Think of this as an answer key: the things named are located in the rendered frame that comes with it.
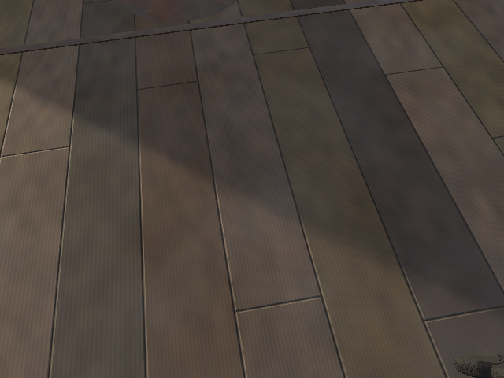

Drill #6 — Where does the right robot hand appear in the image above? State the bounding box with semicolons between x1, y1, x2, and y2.
454;354;504;378

